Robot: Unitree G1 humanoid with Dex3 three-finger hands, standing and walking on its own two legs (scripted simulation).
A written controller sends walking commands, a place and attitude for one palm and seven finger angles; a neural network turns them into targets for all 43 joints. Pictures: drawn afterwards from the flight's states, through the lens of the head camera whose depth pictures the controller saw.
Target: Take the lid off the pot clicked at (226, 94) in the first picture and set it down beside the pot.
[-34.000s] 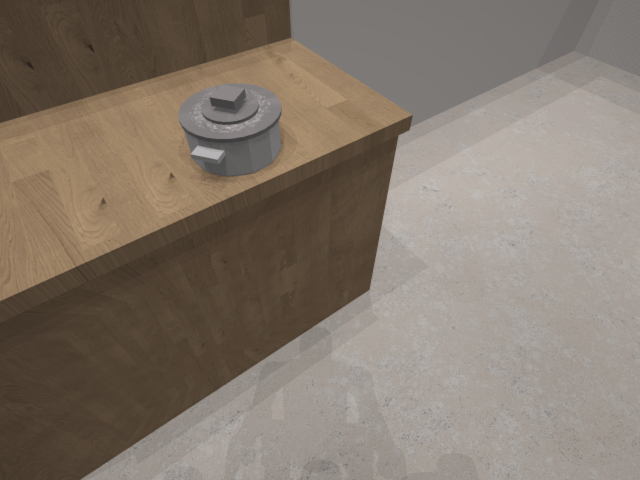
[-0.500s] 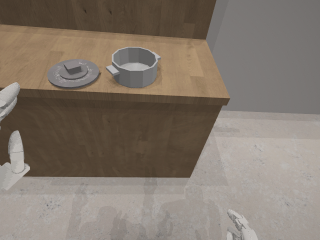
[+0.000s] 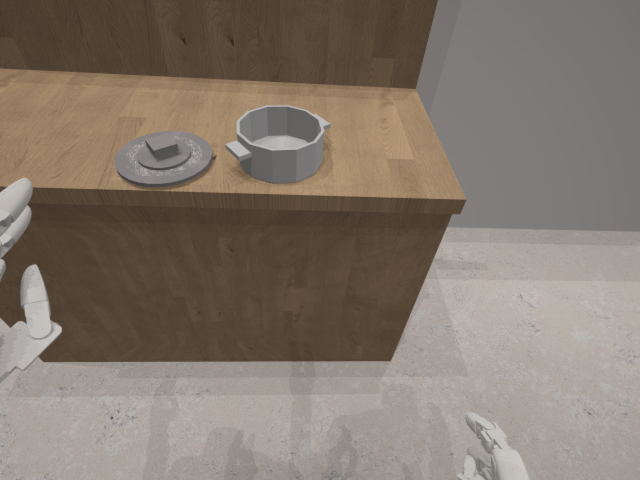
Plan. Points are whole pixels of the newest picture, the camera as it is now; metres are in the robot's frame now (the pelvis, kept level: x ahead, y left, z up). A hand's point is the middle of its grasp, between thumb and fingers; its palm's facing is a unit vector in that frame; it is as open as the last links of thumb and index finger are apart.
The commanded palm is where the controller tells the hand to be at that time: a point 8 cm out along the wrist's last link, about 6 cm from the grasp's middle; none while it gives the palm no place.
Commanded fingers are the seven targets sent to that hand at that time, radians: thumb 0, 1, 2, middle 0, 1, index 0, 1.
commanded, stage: stop stepping back and stand still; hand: left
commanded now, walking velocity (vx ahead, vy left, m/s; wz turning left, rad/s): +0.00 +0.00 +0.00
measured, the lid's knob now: (161, 145) +0.70 +0.36 +0.03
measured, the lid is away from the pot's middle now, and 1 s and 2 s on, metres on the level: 0.24 0.24 0.24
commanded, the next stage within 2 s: let the arm hang, fingers relaxed in 0.36 s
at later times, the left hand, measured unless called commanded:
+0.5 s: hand out of the picture -0.06 +0.17 -0.18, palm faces +0.08 -0.98 -0.17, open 7.1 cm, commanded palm none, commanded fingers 0.00 0.90 0.90 -0.20 -0.30 -0.20 -0.30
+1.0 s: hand out of the picture +0.03 +0.15 -0.18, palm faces +0.06 -0.98 -0.18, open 7.3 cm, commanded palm none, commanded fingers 0.00 0.90 0.90 -0.20 -0.30 -0.20 -0.30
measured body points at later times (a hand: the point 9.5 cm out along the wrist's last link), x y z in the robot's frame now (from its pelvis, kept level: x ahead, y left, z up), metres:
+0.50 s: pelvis +0.01 +0.00 +0.00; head +0.04 +0.02 +0.45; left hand -0.06 +0.22 -0.17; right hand -0.02 -0.24 -0.14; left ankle +0.03 +0.08 -0.74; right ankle -0.02 -0.11 -0.74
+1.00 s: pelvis +0.03 -0.01 +0.00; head +0.05 -0.01 +0.45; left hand +0.03 +0.20 -0.16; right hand +0.02 -0.22 -0.16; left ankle +0.04 +0.08 -0.74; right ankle -0.02 -0.11 -0.74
